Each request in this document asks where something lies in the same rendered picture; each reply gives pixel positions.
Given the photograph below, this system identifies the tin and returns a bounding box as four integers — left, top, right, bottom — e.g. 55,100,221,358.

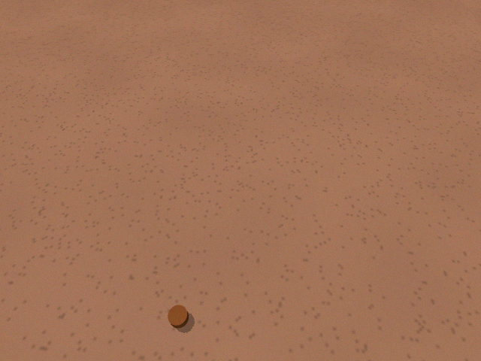
168,305,189,328

